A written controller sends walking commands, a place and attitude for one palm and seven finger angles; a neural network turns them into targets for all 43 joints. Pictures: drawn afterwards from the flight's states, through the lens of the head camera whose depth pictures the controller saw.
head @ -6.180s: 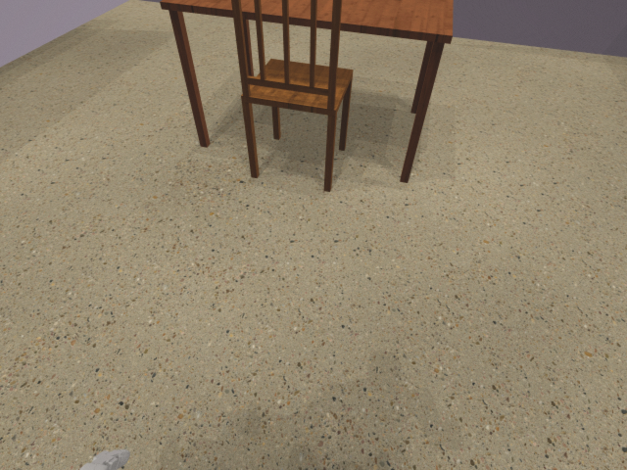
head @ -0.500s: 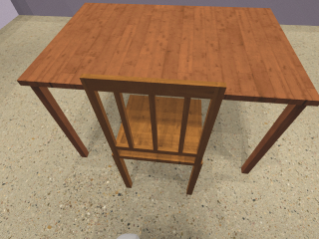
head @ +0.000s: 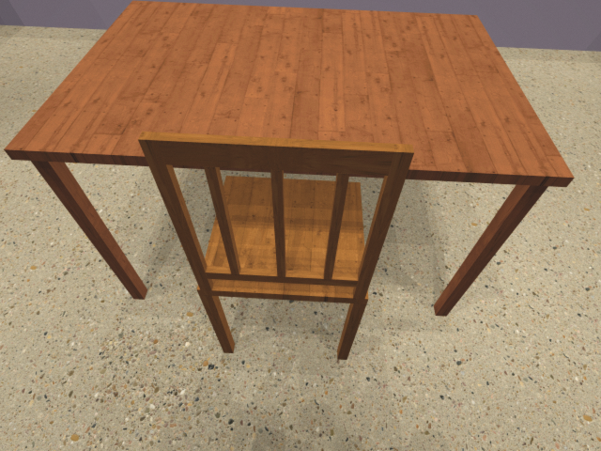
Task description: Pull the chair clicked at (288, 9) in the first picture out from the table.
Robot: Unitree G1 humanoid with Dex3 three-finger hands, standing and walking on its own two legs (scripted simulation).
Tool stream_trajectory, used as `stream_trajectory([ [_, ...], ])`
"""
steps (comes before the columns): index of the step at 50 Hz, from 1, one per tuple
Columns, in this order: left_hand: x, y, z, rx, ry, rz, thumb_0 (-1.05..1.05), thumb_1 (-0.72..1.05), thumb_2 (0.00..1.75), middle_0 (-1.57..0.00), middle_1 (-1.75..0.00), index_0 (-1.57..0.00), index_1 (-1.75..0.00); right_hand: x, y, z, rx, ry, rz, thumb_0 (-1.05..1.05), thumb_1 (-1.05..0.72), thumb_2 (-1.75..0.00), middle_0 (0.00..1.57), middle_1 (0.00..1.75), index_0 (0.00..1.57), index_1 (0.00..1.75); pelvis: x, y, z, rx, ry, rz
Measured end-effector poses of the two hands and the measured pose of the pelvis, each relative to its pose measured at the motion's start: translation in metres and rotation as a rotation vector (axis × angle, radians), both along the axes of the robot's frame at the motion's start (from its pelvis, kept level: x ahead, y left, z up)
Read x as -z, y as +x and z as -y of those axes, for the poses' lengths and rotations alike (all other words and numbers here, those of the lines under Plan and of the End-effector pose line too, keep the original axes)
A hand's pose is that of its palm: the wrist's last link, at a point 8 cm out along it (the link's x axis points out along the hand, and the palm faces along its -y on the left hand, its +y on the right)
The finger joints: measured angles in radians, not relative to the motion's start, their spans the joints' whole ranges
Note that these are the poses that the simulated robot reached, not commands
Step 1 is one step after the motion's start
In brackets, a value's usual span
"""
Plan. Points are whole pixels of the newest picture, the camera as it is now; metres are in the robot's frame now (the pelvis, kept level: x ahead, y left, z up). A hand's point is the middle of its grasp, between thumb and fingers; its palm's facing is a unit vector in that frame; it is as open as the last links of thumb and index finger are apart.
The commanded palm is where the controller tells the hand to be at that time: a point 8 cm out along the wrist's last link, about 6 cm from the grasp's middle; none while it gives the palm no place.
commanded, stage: come to a stop and stand still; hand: left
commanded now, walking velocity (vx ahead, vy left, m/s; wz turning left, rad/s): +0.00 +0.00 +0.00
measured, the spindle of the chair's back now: (279, 229) +0.50 +0.07 -0.08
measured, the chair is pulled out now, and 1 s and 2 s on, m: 0.00 0.00 0.00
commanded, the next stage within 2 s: look again from close up in 0.58 s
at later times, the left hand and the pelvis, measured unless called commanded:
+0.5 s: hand out of the picture +0.02 +0.15 -0.17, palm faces +0.04 -0.97 -0.22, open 7.3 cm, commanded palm none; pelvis +0.02 -0.03 +0.00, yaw +2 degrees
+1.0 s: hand out of the picture +0.01 +0.15 -0.17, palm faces +0.06 -0.98 -0.20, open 7.3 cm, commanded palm none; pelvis +0.03 -0.02 +0.00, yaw +1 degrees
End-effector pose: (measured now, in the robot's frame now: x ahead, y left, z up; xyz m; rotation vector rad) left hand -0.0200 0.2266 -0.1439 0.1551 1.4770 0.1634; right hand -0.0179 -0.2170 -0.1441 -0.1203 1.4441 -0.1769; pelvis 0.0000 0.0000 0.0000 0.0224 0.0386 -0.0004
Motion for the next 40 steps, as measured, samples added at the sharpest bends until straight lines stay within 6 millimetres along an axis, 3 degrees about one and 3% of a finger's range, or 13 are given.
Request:
stream_trajectory([
  [4, -0.002, 0.015, 0.014, 0.033, 0.013, 0.060, 0.00, 0.91, 0.90, -0.19, -0.30, -0.20, -0.30, 0.015, -0.001, 0.010, -0.013, 0.029, -0.003, 0.01, -0.91, -0.90, 0.20, 0.30, 0.20, 0.30, 0.006, -0.003, 0.005, -0.022, -0.056, 0.015],
  [15, -0.004, 0.048, 0.022, 0.009, 0.034, 0.177, 0.01, 0.94, 0.90, -0.20, -0.30, -0.20, -0.30, 0.012, 0.028, 0.018, -0.049, 0.037, 0.066, 0.02, -0.93, -0.90, 0.20, 0.30, 0.20, 0.30, 0.004, 0.014, 0.023, -0.030, -0.020, 0.043],
  [28, -0.005, 0.032, 0.036, -0.013, 0.015, 0.102, 0.00, 0.91, 0.90, -0.20, -0.30, -0.20, -0.30, 0.005, 0.051, 0.034, -0.072, 0.017, 0.064, 0.01, -0.92, -0.90, 0.20, 0.30, 0.20, 0.30, -0.001, 0.025, 0.032, -0.026, -0.009, 0.034],
  [40, -0.003, 0.018, 0.038, -0.034, -0.008, 0.057, 0.00, 0.91, 0.90, -0.20, -0.30, -0.20, -0.30, -0.001, 0.069, 0.034, -0.091, -0.008, 0.083, 0.01, -0.92, -0.90, 0.20, 0.30, 0.20, 0.30, -0.003, 0.029, 0.028, -0.026, -0.012, 0.038],
])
